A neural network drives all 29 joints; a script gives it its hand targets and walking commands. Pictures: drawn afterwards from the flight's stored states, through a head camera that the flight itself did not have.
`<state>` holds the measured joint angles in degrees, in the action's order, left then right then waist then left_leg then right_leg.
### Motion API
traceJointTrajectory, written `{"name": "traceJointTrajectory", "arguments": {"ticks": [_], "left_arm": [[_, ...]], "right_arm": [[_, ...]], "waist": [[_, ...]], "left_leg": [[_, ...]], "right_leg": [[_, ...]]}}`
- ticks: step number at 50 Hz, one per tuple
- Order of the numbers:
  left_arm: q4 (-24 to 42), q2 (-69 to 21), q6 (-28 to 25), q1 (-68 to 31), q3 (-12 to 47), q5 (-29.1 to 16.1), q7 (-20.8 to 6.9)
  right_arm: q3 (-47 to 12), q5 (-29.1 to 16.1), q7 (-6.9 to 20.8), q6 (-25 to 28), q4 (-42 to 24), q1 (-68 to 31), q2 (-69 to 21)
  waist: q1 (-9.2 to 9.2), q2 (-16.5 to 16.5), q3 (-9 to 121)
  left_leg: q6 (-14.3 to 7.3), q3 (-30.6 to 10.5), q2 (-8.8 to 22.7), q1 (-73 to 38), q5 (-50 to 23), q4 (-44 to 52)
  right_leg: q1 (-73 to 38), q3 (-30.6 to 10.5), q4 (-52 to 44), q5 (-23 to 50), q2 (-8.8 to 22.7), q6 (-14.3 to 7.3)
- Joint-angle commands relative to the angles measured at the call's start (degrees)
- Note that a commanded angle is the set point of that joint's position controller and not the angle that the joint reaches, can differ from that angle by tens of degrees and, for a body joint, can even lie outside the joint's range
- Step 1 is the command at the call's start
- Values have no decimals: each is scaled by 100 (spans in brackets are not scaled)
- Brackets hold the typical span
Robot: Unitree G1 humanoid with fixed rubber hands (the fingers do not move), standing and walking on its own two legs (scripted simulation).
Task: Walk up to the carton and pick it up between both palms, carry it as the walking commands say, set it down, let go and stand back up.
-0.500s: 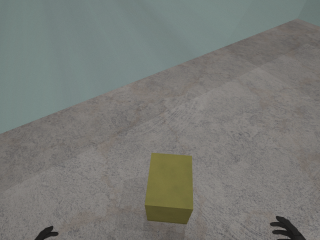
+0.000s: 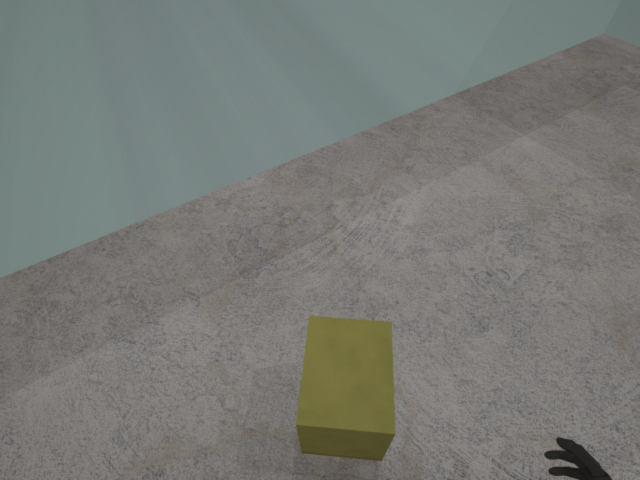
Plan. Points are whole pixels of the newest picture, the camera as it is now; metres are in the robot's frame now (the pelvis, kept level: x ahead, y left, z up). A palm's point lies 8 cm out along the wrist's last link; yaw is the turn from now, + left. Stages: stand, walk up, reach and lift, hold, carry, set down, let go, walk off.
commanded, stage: walk up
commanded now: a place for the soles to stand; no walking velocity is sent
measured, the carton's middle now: (345, 389) +0.46 -0.05 -0.63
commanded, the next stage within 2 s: reach and lift in 1.06 s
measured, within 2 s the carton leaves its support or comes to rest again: neither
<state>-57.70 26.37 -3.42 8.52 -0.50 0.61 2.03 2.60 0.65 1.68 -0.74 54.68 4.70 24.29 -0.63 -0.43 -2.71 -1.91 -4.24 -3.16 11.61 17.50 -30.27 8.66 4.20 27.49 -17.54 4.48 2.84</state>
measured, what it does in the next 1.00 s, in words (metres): stands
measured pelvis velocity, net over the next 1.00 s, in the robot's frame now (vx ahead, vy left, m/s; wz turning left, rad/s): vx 0.00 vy -0.01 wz -0.02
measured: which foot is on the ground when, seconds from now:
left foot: down 0.00-1.00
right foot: down 0.00-1.00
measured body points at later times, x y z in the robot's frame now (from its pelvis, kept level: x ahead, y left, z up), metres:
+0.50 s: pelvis +0.00 -0.01 +0.00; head +0.02 -0.01 +0.45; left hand +0.10 +0.34 -0.10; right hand +0.15 -0.33 -0.10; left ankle -0.02 +0.10 -0.74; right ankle -0.04 -0.15 -0.74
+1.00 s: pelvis +0.00 -0.01 +0.00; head +0.01 -0.01 +0.45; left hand +0.11 +0.33 -0.09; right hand +0.13 -0.33 -0.10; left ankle -0.02 +0.10 -0.74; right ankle -0.02 -0.14 -0.74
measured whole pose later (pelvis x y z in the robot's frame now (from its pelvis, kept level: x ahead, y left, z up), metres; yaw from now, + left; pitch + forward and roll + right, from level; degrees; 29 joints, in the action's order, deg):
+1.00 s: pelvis +0.00 -0.01 +0.00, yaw -1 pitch -2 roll +0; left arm -54.5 25.8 -2.5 9.0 -1.0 0.8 1.5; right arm 2.8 1.0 1.6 -0.5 53.6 5.3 23.9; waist -0.8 -0.2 -3.1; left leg -1.7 -2.6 -3.2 8.5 16.6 -27.3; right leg 9.2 1.6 28.6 -17.3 3.1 1.5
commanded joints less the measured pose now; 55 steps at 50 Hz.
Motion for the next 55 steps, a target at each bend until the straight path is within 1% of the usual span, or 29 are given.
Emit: {"name": "traceJointTrajectory", "arguments": {"ticks": [1,5,7,11,13,15,17,20,22,24,27,29,30,32,34,35,36,37,38,40,41,42,43,45,48,50,53,54,55], "left_arm": [[269,1213,-12,40,-263,-6,65],[353,1039,14,-72,-222,10,57],[346,1034,4,-22,-220,21,55],[337,1292,-25,232,-313,47,79],[392,1391,-22,250,-358,51,89],[476,1380,-4,155,-365,55,86],[561,1270,18,-5,-334,49,70],[601,922,55,-194,-215,17,32],[554,866,41,-132,-198,24,22],[452,979,-18,167,-229,55,22],[407,1447,-50,525,-392,69,61],[527,1504,-28,392,-425,65,77],[596,1467,-14,270,-419,69,77],[706,1344,26,38,-386,73,57],[758,985,68,-201,-276,22,20],[738,831,94,-229,-219,-5,13],[728,823,110,-249,-219,0,12],[715,805,107,-180,-219,-1,11],[665,761,79,-42,-208,-12,-1],[444,870,-25,429,-237,44,-17],[436,1280,-63,435,-336,97,-11],[436,1444,-57,401,-379,82,-5],[500,1443,-46,291,-382,59,-1],[611,1317,-9,60,-354,38,9],[620,977,40,-147,-264,5,-28],[552,904,58,-126,-223,6,-43],[464,983,51,-103,-224,26,-45],[2475,-15,496,-1154,-954,324,-153],[2646,150,823,-753,-922,265,-265]], "right_arm": [[259,21,-17,38,-331,-211,1058],[278,26,-4,13,-384,-235,1091],[272,20,-8,5,-425,-315,1086],[255,3,-8,-7,-501,-480,1022],[252,12,14,-15,-510,-515,976],[260,33,40,-22,-491,-471,953],[283,49,55,-8,-461,-354,1005],[294,34,28,18,-476,-210,1117],[281,30,7,7,-521,-266,1159],[235,-1,1,-5,-609,-483,1077],[210,-14,-11,-4,-641,-546,959],[210,18,22,-29,-600,-471,884],[221,42,43,-36,-573,-382,868],[259,79,69,-16,-507,-147,912],[321,73,55,41,-475,32,1120],[318,56,36,51,-520,21,1169],[314,62,13,51,-537,94,1184],[305,66,-17,54,-563,91,1206],[274,51,-45,54,-606,-93,1146],[200,-36,-51,42,-686,-597,952],[204,-61,-51,35,-703,-474,955],[189,-47,-60,34,-646,-360,889],[186,-19,-58,30,-573,-265,869],[214,41,-39,46,-456,-142,878],[244,51,-23,112,-396,-128,983],[217,31,-38,113,-415,-235,990],[194,16,-56,93,-389,-323,990],[752,422,109,-127,-2202,-698,432],[726,376,249,-398,-1997,-326,483]], "waist": [[-2,74,649],[36,-166,527],[-9,-194,486],[-114,128,486],[-108,305,468],[-51,334,436],[31,183,435],[129,-378,421],[60,-536,307],[-122,-367,366],[-214,268,437],[-135,455,361],[-63,513,336],[79,441,310],[179,-257,348],[184,-529,269],[198,-646,203],[156,-678,167],[32,-640,153],[-303,-419,353],[-212,31,355],[-133,356,381],[-77,439,373],[12,491,370],[32,139,421],[-16,-36,433],[-48,-58,388],[-36,216,-444],[16,-106,-531]], "left_leg": [[-251,-444,678,52,-2324,148],[-448,-747,853,-150,-2229,360],[-441,-750,850,-73,-2196,354],[-198,-391,600,338,-2144,-61],[-126,-250,513,462,-1915,-178],[-126,-205,499,353,-1794,-100],[-225,-389,596,16,-1995,155],[-634,-1070,1035,-545,-2067,695],[-737,-1181,1140,-496,-1929,784],[-465,-791,889,-52,-1923,545],[-26,-198,444,610,-1683,-196],[9,0,362,631,-1025,-360],[-21,20,377,492,-895,-284],[-119,-142,486,-4,-1440,186],[-533,-998,1001,-554,-1954,802],[-803,-1343,1248,-735,-1977,992],[-1014,-1589,1462,-754,-1967,1106],[-1082,-1584,1522,-752,-1987,1067],[-958,-1338,1413,-608,-2115,932],[-314,-654,929,42,-2000,530],[-62,-365,601,399,-1592,215],[69,-195,456,524,-911,72],[90,-102,460,456,-621,81],[13,-136,506,158,-1051,338],[-238,-443,774,-421,-1976,722],[-302,-543,877,-383,-1945,843],[-199,-418,793,-225,-1777,858],[534,380,167,1034,-875,490],[377,433,309,1055,-781,666]], "right_leg": [[-475,-369,110,2032,550,-667],[-24,-118,306,1392,247,-505],[-85,-144,206,1317,229,-500],[-572,-614,-31,1952,654,-741],[-648,-838,-116,2003,883,-907],[-499,-802,-96,1849,911,-940],[-185,-521,102,1590,649,-760],[480,22,535,668,-4,-376],[538,11,301,30,-132,-365],[-172,-176,-199,784,105,-444],[-914,-1051,-368,1985,935,-942],[-726,-1182,-372,2107,1287,-1247],[-522,-1112,-340,1940,1277,-1236],[-67,-757,-106,1446,919,-950],[516,-32,627,773,98,-434],[869,80,812,-76,-216,-333],[1081,-27,999,-1075,-328,-346],[1116,-152,919,-1374,-285,-391],[870,-214,410,-1023,-205,-407],[-315,-479,-667,871,128,-482],[-635,-1170,-700,1470,626,-732],[-783,-1537,-586,2007,1027,-1056],[-718,-1557,-508,2227,1198,-1198],[-430,-1283,-380,2055,981,-1047],[-28,-593,-109,1646,310,-551],[-105,-507,-142,1400,192,-480],[-312,-641,-298,1558,288,-536],[1000,-87,-4,457,-542,-265],[517,16,71,592,-614,-226]]}}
